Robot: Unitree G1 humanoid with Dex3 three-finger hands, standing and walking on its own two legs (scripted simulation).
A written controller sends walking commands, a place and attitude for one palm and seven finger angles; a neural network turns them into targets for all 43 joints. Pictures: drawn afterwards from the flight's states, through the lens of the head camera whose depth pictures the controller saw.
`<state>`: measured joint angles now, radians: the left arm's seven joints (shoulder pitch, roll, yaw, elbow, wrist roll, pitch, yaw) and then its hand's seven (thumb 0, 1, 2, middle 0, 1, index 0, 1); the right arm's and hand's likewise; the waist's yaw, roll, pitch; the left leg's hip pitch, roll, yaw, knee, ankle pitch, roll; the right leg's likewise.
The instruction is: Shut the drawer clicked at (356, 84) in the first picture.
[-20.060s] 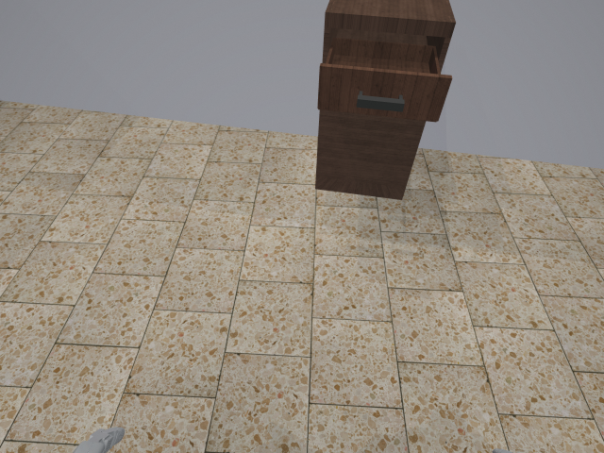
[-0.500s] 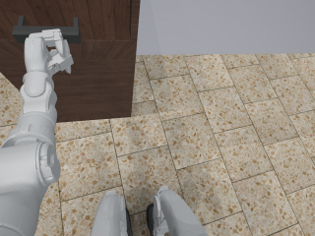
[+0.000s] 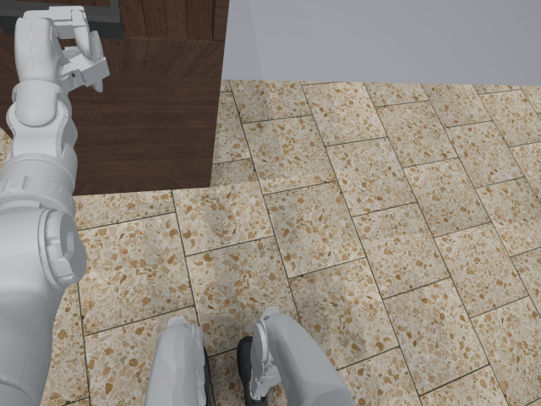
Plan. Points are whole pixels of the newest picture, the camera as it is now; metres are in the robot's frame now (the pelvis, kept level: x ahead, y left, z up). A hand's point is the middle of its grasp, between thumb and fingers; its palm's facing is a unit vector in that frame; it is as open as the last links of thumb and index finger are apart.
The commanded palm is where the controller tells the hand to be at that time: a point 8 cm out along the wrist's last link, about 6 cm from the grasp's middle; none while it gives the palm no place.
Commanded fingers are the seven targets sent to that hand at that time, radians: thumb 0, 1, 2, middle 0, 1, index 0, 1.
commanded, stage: pull the fist back off the drawer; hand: left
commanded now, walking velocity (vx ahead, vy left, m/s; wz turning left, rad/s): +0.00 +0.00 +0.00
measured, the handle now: (64, 7) +0.65 +0.20 +0.06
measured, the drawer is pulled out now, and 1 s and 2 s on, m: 0.00 0.00 0.00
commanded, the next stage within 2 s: draw the hand back to the body in 0.44 s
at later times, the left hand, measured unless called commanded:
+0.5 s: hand (89, 77) +0.55 +0.17 +0.06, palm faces +0.07 -1.00 -0.01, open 3.2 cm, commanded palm +0.52 +0.20 +0.06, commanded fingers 0.00 0.90 0.90 -1.40 -1.60 -1.40 -1.60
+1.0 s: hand (7, 116) +0.41 +0.19 +0.16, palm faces +0.04 -1.00 -0.04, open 3.3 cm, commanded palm +0.38 +0.24 +0.17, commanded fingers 0.00 0.90 0.90 -1.40 -1.60 -1.40 -1.60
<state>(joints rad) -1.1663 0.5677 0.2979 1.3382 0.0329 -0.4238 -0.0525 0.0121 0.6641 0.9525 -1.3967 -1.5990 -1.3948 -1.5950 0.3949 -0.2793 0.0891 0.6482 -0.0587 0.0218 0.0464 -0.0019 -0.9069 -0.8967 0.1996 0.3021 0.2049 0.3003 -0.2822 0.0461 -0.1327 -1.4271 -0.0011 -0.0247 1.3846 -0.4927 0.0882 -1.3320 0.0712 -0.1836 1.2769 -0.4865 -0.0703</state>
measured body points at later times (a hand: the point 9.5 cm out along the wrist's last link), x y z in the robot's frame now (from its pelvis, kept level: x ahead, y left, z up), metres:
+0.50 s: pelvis +0.04 +0.01 +0.03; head +0.20 +0.04 +0.45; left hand +0.54 +0.22 +0.06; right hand +0.06 -0.25 -0.08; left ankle +0.06 +0.06 -0.59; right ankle +0.05 -0.09 -0.59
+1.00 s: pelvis +0.07 +0.01 +0.09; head +0.13 +0.03 +0.54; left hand +0.40 +0.25 +0.17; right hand +0.21 -0.24 +0.00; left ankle +0.06 +0.06 -0.59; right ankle +0.05 -0.09 -0.59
